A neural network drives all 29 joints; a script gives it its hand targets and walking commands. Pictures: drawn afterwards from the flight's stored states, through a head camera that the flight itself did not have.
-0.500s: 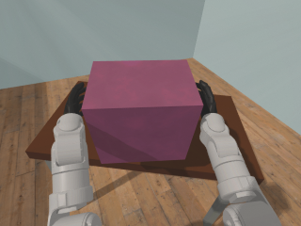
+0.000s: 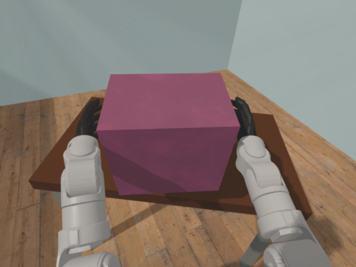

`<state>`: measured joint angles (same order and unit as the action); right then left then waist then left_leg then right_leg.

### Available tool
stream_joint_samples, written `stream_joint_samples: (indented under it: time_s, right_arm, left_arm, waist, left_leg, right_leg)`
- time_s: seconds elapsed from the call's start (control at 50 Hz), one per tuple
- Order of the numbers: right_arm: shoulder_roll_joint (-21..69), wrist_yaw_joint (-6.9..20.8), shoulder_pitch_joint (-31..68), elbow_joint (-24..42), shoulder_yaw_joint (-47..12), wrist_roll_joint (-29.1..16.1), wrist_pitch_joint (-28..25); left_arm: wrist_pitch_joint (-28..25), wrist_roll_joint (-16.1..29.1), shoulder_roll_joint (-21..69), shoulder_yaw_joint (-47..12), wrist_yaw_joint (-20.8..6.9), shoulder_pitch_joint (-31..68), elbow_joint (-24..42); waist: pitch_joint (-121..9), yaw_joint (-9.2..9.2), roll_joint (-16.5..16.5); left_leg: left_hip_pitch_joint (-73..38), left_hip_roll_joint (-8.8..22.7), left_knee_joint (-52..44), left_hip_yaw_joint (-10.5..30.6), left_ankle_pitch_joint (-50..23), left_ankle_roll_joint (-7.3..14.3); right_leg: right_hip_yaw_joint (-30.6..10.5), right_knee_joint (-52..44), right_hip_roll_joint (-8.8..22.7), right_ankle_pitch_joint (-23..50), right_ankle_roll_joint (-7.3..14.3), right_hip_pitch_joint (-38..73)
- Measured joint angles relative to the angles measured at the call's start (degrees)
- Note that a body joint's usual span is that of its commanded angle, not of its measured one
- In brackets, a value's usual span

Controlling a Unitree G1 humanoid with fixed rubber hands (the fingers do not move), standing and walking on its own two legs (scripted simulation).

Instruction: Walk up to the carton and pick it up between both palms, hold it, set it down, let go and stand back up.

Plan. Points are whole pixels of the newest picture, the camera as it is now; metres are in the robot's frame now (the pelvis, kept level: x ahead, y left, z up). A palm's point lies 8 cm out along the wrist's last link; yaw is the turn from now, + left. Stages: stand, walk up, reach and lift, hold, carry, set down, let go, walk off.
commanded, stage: hold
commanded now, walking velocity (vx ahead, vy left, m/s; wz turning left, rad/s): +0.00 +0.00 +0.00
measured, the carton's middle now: (168, 136) +0.39 +0.00 +0.13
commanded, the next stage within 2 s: none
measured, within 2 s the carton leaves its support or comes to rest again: neither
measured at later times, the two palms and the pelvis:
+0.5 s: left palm (85, 138) +0.35 +0.17 +0.17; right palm (244, 134) +0.35 -0.16 +0.17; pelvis +0.00 +0.00 +0.00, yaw +0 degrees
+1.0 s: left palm (85, 139) +0.35 +0.17 +0.17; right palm (244, 134) +0.34 -0.16 +0.17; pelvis +0.00 +0.00 +0.00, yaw +0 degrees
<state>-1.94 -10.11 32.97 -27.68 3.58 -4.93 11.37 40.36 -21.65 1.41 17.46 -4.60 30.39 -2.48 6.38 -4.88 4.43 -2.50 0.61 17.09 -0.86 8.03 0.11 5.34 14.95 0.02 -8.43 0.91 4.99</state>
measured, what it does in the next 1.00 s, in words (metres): stands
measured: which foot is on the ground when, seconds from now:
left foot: down 0.00-1.00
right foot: down 0.00-1.00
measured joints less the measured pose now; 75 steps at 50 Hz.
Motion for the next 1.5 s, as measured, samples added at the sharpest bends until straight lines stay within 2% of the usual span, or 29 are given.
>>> stream_joint_samples:
  time_s: [0.2,0.72,0.96,1.3,1.5]
  right_arm:
    - [-0.25,-0.49,-0.41,1.48,-0.98,-0.86,0.3]
    - [0.06,0.01,0.43,-0.02,0.22,0.26,0.2]
    - [0.07,-0.22,-0.35,0.74,-0.47,-0.52,0.3]
    - [0.34,0.28,1.3,-1.24,0.99,0.98,-0.1]
    - [-0.06,-0.31,-0.33,0.8,-0.71,-0.72,-0.22]
  left_arm:
    - [0.2,0.32,-0.08,-0.16,-0.03,-0.89,1.77]
    - [-0.21,0.18,-0.02,0.3,0.08,0.41,-0.47]
    - [0.3,0.03,0.01,-0.01,-0.14,-0.75,1.03]
    - [-0.21,-0.22,-0.03,0.69,0.01,1.41,-1.46]
    - [0.04,0.24,-0.3,-0.36,0.0,-0.87,1.32]
  waist:
    - [0.11,-0.09,0.23]
    - [-0.45,0.09,0.13]
    - [0.32,0.11,0.22]
    - [-0.11,0.37,0.18]
    - [0.05,-0.08,0.39]
  left_leg:
    - [-0.55,0.09,0.17,-0.03,0.24,-0.07]
    - [-0.07,0.06,-0.37,-0.08,-0.29,-0.04]
    - [-0.44,0.13,0.1,0.01,-0.04,-0.11]
    - [0.16,-0.01,-0.5,-0.19,-0.52,0.03]
    - [-0.19,0.19,0.24,0.01,0.22,-0.15]
  right_leg:
    - [-0.04,-0.29,-0.1,0.04,-0.01,0.74]
    - [-0.06,-0.17,-0.07,0.22,0.05,-0.06]
    - [0.03,-0.27,-0.13,0.23,0.06,0.61]
    - [-0.15,-0.06,0.02,0.34,0.04,-0.43]
    - [0.03,-0.47,-0.2,0.16,0.05,0.51]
